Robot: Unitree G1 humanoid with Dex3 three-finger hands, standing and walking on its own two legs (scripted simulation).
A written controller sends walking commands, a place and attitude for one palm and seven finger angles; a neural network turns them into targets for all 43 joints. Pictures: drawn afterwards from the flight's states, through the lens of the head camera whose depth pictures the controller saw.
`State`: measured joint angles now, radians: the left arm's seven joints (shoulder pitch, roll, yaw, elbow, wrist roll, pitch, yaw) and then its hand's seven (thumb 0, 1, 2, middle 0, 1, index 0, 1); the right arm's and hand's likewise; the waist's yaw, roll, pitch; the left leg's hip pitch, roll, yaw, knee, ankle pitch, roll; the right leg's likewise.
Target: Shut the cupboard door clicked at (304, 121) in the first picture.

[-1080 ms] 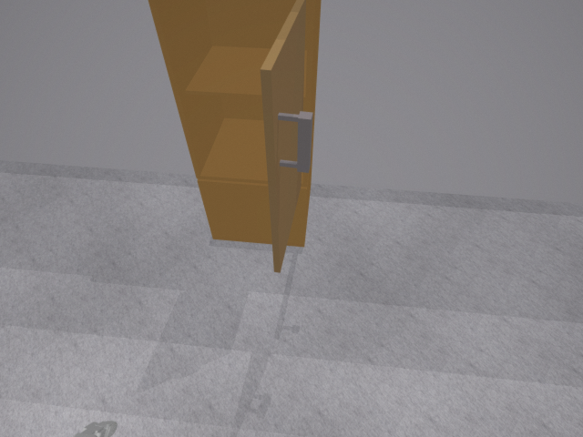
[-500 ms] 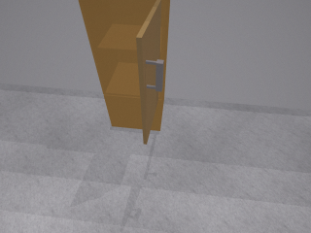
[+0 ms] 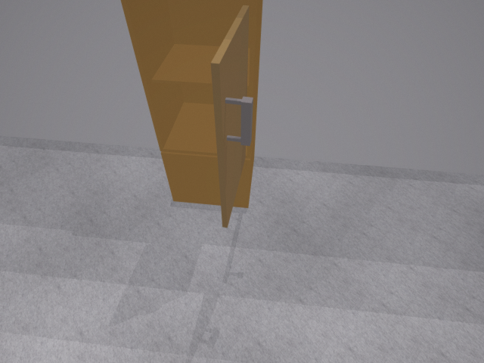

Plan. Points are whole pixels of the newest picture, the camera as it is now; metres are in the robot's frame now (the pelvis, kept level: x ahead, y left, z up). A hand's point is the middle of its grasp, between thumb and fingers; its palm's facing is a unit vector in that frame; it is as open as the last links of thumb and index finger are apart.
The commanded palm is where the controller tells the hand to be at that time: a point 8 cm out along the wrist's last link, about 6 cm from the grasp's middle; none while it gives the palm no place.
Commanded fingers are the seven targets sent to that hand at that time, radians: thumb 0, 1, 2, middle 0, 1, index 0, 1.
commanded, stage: look at it before walking up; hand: left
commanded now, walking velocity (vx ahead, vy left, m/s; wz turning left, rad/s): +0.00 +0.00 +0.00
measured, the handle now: (238, 121) +0.66 +0.05 +0.03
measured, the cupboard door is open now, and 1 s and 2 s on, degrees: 86 86 86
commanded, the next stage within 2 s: walk around to get in front in 0.36 s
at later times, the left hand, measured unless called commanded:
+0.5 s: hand out of the picture +0.06 +0.25 -0.16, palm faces -0.01 -0.94 -0.33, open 7.3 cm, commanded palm none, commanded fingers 0.00 0.90 0.90 -0.20 -0.30 -0.20 -0.30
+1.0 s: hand out of the picture +0.06 +0.18 -0.18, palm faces -0.16 -0.96 -0.23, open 7.3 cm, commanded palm none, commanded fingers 0.00 0.90 0.90 -0.20 -0.30 -0.20 -0.30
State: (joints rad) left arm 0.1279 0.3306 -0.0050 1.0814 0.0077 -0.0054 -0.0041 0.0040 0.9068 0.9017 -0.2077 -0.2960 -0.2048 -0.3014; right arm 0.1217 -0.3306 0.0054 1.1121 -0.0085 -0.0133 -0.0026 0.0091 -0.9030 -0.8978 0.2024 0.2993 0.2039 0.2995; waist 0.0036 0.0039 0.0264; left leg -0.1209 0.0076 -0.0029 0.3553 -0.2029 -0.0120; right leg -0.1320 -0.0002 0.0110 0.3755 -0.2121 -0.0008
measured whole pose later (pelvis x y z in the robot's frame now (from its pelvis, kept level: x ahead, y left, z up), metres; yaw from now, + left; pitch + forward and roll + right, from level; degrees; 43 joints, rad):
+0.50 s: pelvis +0.00 +0.00 +0.00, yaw +0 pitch -2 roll +0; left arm 0.15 0.33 0.00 1.10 0.01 0.00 -0.01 0.00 0.91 0.90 -0.21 -0.30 -0.20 -0.30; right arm 0.12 -0.34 0.01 1.12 -0.01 -0.01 0.00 0.01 -0.90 -0.90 0.20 0.30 0.20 0.30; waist 0.01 0.01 0.04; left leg -0.12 0.01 -0.01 0.34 -0.19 -0.01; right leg -0.13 0.00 0.01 0.36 -0.20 0.00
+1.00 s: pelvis -0.03 +0.00 -0.02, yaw -12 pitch +1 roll +1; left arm 0.21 0.20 0.04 0.91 0.02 0.04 0.00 0.00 0.91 0.90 -0.21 -0.30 -0.21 -0.30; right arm 0.13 -0.24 -0.06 0.95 0.00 0.05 -0.02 0.01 -0.91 -0.90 0.20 0.30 0.20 0.30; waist 0.03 0.00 0.10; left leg -0.40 0.01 0.01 0.93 -0.49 -0.05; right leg -0.36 0.10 0.19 0.58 -0.22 -0.01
